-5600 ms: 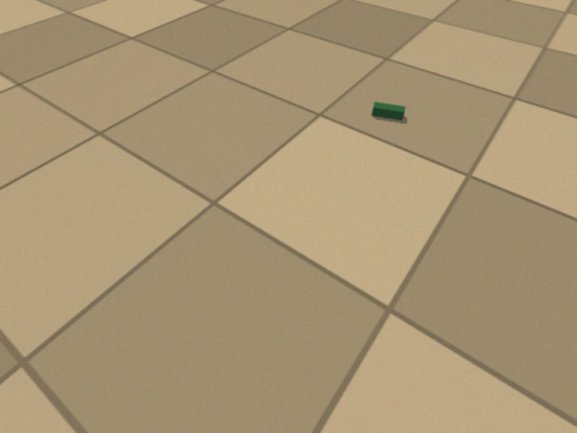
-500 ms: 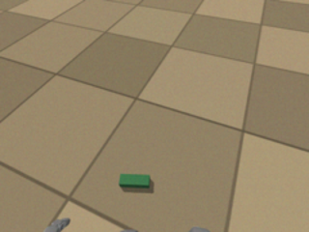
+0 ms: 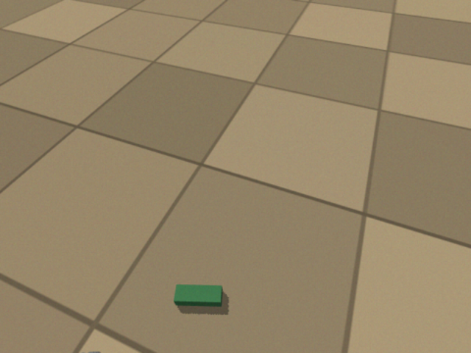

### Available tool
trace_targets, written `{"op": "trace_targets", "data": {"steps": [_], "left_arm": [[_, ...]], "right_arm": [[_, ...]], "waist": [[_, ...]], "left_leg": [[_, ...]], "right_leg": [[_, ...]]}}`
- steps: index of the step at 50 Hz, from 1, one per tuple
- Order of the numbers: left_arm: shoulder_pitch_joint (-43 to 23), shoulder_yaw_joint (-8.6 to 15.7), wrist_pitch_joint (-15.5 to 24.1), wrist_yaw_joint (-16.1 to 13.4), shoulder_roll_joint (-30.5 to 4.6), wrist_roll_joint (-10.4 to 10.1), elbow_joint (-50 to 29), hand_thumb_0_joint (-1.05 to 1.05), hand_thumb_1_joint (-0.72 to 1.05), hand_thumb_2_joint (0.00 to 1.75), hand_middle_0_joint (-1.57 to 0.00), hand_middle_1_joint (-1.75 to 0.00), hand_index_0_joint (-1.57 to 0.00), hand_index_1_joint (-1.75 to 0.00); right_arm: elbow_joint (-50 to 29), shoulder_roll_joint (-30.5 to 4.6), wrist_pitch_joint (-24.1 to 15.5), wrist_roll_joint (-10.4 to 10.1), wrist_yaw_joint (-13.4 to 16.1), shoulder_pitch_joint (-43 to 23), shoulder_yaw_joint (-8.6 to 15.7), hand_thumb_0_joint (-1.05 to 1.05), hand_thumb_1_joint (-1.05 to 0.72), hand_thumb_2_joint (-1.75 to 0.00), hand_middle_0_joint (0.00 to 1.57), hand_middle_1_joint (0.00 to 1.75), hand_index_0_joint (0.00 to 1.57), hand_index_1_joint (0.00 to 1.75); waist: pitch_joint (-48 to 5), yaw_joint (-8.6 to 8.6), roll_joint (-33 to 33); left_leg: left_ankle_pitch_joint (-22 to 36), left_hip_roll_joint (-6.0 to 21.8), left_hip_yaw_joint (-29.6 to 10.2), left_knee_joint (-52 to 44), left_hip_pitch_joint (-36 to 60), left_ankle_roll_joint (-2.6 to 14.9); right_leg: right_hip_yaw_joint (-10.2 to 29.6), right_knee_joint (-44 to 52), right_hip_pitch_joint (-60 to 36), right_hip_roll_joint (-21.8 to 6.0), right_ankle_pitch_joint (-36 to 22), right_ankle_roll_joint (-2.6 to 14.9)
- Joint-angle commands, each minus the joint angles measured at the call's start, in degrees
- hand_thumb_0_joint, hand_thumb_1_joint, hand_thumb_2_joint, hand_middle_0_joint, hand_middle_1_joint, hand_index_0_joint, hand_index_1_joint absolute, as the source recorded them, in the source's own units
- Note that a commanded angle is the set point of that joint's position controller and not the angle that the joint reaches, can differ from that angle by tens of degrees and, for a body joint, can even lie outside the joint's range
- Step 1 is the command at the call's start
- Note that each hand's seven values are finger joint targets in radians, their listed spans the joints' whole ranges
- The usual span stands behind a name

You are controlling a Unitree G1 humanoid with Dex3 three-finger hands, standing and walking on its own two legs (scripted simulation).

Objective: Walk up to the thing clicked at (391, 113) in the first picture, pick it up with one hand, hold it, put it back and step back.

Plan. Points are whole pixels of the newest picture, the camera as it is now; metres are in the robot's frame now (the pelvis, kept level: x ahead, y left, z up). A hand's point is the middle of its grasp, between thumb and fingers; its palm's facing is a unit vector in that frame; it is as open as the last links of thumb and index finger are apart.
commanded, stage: walk up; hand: left
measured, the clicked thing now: (198, 295) +0.44 +0.20 -0.74
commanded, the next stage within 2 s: none
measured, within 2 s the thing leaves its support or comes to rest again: neither
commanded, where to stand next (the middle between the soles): +0.02 +0.01 m, yaw +0 degrees
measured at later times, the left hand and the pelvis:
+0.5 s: hand out of the picture +0.10 +0.25 -0.15, palm faces -0.04 -0.94 -0.34, open 7.4 cm; pelvis +0.01 +0.00 +0.01, yaw -1 degrees
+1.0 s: hand out of the picture +0.11 +0.25 -0.15, palm faces -0.05 -0.94 -0.34, open 7.4 cm; pelvis +0.01 +0.00 +0.01, yaw -2 degrees
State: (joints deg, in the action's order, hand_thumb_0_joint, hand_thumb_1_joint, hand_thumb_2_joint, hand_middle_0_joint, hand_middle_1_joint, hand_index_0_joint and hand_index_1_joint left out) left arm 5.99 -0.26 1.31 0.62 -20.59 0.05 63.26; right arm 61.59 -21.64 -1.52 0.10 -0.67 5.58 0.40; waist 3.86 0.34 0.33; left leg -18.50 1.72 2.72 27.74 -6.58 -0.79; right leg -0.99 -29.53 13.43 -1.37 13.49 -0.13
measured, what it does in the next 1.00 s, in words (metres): stands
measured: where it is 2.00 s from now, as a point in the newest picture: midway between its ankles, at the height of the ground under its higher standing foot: outside the picture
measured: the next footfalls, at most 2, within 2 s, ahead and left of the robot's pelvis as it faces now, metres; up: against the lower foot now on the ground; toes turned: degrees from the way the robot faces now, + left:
right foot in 1.70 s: -0.02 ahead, -0.13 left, +0.00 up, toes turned -6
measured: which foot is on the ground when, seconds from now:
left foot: down 0.00-1.00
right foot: down 0.00-1.00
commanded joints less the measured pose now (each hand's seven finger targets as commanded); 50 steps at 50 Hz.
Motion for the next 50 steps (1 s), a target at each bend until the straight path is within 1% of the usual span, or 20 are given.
{"op": "trace_targets", "data": {"steps": [1,4,7,10,12,14,15,20,26,32,34,36,37,38,40,44,45,48,49,50], "left_arm": [[-3.23,2.68,1.23,-0.92,-12.66,-0.17,-3.01,0.0,0.9,0.9,-0.2,-0.3,-0.2,-0.3],[-4.03,2.85,1.23,-1.01,-12.5,0.07,-2.83,0.0,0.9,0.9,-0.2,-0.3,-0.2,-0.3],[-4.62,2.96,1.12,-1.05,-12.31,0.05,-2.5,0.0,0.9,0.9,-0.2,-0.3,-0.2,-0.3],[-5.48,3.02,1.0,-1.03,-12.18,0.13,-2.32,0.0,0.9,0.9,-0.2,-0.3,-0.2,-0.3],[-6.27,2.97,0.94,-0.97,-11.88,0.24,-2.37,0.0,0.9,0.9,-0.2,-0.3,-0.2,-0.3],[-5.43,3.04,0.87,-0.91,-11.84,0.16,-2.12,0.0,0.9,0.9,-0.2,-0.3,-0.2,-0.3],[-5.46,3.04,0.9,-0.89,-11.81,0.32,-2.23,0.0,0.9,0.9,-0.2,-0.3,-0.2,-0.3],[-5.94,3.22,0.74,-0.82,-11.78,0.28,-2.26,0.0,0.9,0.9,-0.2,-0.3,-0.2,-0.3],[-5.17,3.22,0.68,-0.87,-11.63,0.34,-2.4,0.0,0.9,0.9,-0.2,-0.3,-0.2,-0.3],[-5.41,3.32,0.56,-0.94,-11.67,0.32,-2.69,0.0,0.9,0.9,-0.2,-0.3,-0.2,-0.3],[-4.78,3.32,0.48,-0.95,-11.59,0.26,-2.59,0.0,0.9,0.9,-0.2,-0.3,-0.2,-0.3],[-5.37,3.32,0.46,-0.93,-11.61,0.43,-2.82,0.0,0.9,0.9,-0.2,-0.3,-0.2,-0.3],[-4.61,3.33,0.46,-0.92,-11.45,0.27,-2.87,0.0,0.9,0.9,-0.2,-0.3,-0.2,-0.3],[-4.8,3.42,0.49,-0.95,-11.65,0.34,-2.91,0.0,0.9,0.9,-0.2,-0.3,-0.2,-0.3],[-4.49,3.39,0.54,-0.97,-11.49,0.4,-2.95,0.0,0.9,0.9,-0.2,-0.3,-0.2,-0.3],[-4.69,3.36,0.62,-1.05,-11.34,0.4,-3.31,0.0,0.9,0.9,-0.2,-0.3,-0.2,-0.3],[-3.85,3.31,0.63,-1.08,-11.15,0.31,-3.35,0.0,0.9,0.9,-0.2,-0.3,-0.2,-0.3],[-4.2,3.25,0.57,-1.12,-11.15,0.44,-3.38,0.0,0.9,0.9,-0.2,-0.3,-0.2,-0.3],[-5.92,4.74,-0.65,-1.6,-13.99,-0.64,-3.88,0.0,0.9,0.9,-0.2,-0.3,-0.2,-0.3],[-5.25,4.88,-1.05,-1.94,-14.1,-0.95,-4.91,0.0,0.9,0.9,-0.2,-0.3,-0.2,-0.3]], "right_arm": [[-1.67,-12.08,-0.7,-0.1,1.12,-0.95,2.82,0.0,-0.9,-0.9,0.2,0.3,0.2,0.3],[-1.18,-12.03,-0.61,0.08,1.17,-1.38,2.8,0.0,-0.9,-0.9,0.2,0.3,0.2,0.3],[-0.75,-11.71,-0.52,0.25,1.12,-2.0,2.74,0.0,-0.9,-0.9,0.2,0.3,0.2,0.3],[-0.42,-11.42,-0.41,0.37,1.0,-2.46,2.6,0.0,-0.9,-0.9,0.2,0.3,0.2,0.3],[-0.1,-11.51,-0.44,0.52,0.99,-2.45,2.57,0.0,-0.9,-0.9,0.2,0.3,0.2,0.3],[-0.18,-11.68,-0.55,0.54,0.96,-3.01,2.61,0.0,-0.9,-0.9,0.2,0.3,0.2,0.3],[-0.24,-11.75,-0.6,0.54,0.95,-2.76,2.62,0.0,-0.9,-0.9,0.2,0.3,0.2,0.3],[-0.22,-11.49,-0.61,0.4,0.98,-2.42,2.47,0.0,-0.9,-0.9,0.2,0.3,0.2,0.3],[-0.36,-11.39,-0.54,0.53,1.1,-1.6,2.59,0.0,-0.9,-0.9,0.2,0.3,0.2,0.3],[-0.41,-11.52,-0.31,0.53,1.14,-0.88,2.8,0.0,-0.9,-0.9,0.2,0.3,0.2,0.3],[-0.56,-11.57,-0.27,0.54,1.1,-1.4,2.84,0.0,-0.9,-0.9,0.2,0.3,0.2,0.3],[-0.5,-11.52,-0.27,0.59,1.13,-0.7,2.91,0.0,-0.9,-0.9,0.2,0.3,0.2,0.3],[-0.7,-11.36,-0.27,0.54,1.09,-1.14,2.8,0.0,-0.9,-0.9,0.2,0.3,0.2,0.3],[-0.7,-11.34,-0.27,0.53,1.09,-0.75,2.9,0.0,-0.9,-0.9,0.2,0.3,0.2,0.3],[-0.92,-11.09,-0.25,0.49,1.05,-1.01,2.89,0.0,-0.9,-0.9,0.2,0.3,0.2,0.3],[-0.87,-11.08,-0.24,0.57,1.13,-0.22,3.04,0.0,-0.9,-0.9,0.2,0.3,0.2,0.3],[-1.09,-11.29,-0.24,0.56,1.11,-0.69,2.99,0.0,-0.9,-0.9,0.2,0.3,0.2,0.3],[-1.37,-11.02,-0.11,0.49,1.08,-0.85,3.12,0.0,-0.9,-0.9,0.2,0.3,0.2,0.3],[-1.66,-12.56,1.25,-0.62,1.54,-3.79,3.58,0.0,-0.9,-0.9,0.2,0.3,0.2,0.3],[-2.55,-11.71,1.61,-1.22,1.77,-2.55,3.55,0.0,-0.9,-0.9,0.2,0.3,0.2,0.3]], "waist": [[-6.72,-0.37,-2.31],[-7.62,-0.71,-2.56],[-6.92,-0.58,-2.06],[-5.58,-0.5,-1.76],[-5.61,-0.72,-1.37],[-5.3,-0.17,-0.51],[-6.01,-0.35,-0.27],[-5.21,-0.32,0.12],[-6.26,-0.4,-0.97],[-5.23,-0.76,-0.45],[-4.67,-0.42,-0.51],[-4.69,-0.87,-0.67],[-4.72,-0.37,-0.44],[-5.08,-0.64,-0.96],[-5.06,-0.55,-0.98],[-5.62,-0.91,-0.7],[-5.92,-0.52,-0.02],[-5.25,-0.7,-0.55],[1.89,0.34,-2.09],[-0.39,0.1,-2.64]], "left_leg": [[14.48,5.03,-3.72,-5.07,0.53,3.59],[15.86,5.19,-3.08,-5.72,0.89,3.31],[15.13,5.16,-2.9,-6.74,1.52,3.03],[12.55,5.13,-3.15,-7.96,0.72,3.06],[12.35,5.49,-3.43,-9.44,0.47,2.97],[12.47,5.69,-3.46,-9.93,1.12,3.07],[13.15,5.83,-3.41,-9.91,1.54,3.16],[11.77,5.68,-3.1,-10.51,0.63,3.06],[13.58,5.71,-2.36,-9.78,2.57,3.08],[12.24,5.69,-2.46,-9.96,1.73,2.96],[11.43,5.66,-2.49,-10.11,2.03,3.21],[11.25,5.57,-2.48,-10.18,1.36,3.14],[11.43,5.77,-2.28,-10.4,2.16,3.14],[11.88,5.74,-2.24,-10.02,2.2,3.17],[11.87,5.74,-2.17,-10.02,2.28,3.15],[14.48,5.78,-1.86,-9.97,3.35,2.72],[15.3,6.05,-1.54,-9.74,4.08,2.91],[14.34,6.05,-1.59,-10.29,3.6,2.92],[29.57,6.24,-2.58,-5.22,-0.68,2.35],[33.43,5.35,-2.0,-2.65,-0.39,2.02]], "right_leg": [[5.98,5.07,-4.49,-6.07,-18.34,3.34],[5.9,5.77,-6.74,-6.35,-20.35,3.25],[6.21,6.74,-6.14,-6.34,-18.39,3.17],[6.23,7.98,-5.63,-5.85,-14.53,2.65],[6.19,8.13,-6.28,-5.72,-14.47,2.45],[5.7,8.28,-6.11,-5.1,-13.79,2.1],[5.72,8.26,-6.81,-5.34,-15.01,2.22],[5.5,8.18,-6.89,-4.81,-14.21,1.97],[6.0,8.0,-6.62,-4.84,-15.95,2.27],[6.21,7.91,-6.52,-4.56,-14.71,2.46],[5.87,7.91,-5.69,-4.12,-14.19,2.25],[6.22,7.81,-6.19,-4.22,-14.21,2.41],[6.14,7.86,-5.83,-4.27,-14.54,2.24],[6.18,7.78,-6.08,-4.25,-14.43,2.46],[6.3,7.98,-6.39,-4.35,-15.42,2.31],[6.47,7.48,-6.37,-4.46,-17.68,2.66],[5.99,7.37,-6.13,-4.38,-18.67,2.53],[6.03,7.4,-6.21,-4.32,-18.45,2.33],[6.59,4.04,-1.78,-5.75,-35.24,2.23],[6.39,3.3,-3.34,-6.1,-40.78,3.11]]}}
